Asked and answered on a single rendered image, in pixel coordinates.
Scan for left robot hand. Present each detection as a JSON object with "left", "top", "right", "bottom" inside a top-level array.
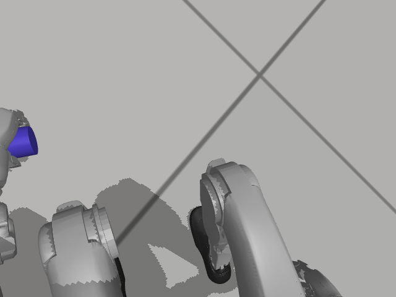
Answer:
[{"left": 0, "top": 108, "right": 30, "bottom": 168}]

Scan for can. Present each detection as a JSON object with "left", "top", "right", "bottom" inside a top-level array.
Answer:
[{"left": 8, "top": 126, "right": 38, "bottom": 158}]

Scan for left robot foot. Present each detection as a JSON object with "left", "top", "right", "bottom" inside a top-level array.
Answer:
[{"left": 114, "top": 257, "right": 127, "bottom": 297}]

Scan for left robot arm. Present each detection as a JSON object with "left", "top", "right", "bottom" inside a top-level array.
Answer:
[{"left": 0, "top": 147, "right": 17, "bottom": 297}]

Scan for right robot foot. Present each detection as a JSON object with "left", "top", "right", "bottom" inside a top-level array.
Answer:
[{"left": 189, "top": 206, "right": 231, "bottom": 284}]

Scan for right robot hand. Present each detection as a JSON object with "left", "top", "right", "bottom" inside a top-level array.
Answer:
[{"left": 292, "top": 260, "right": 341, "bottom": 297}]

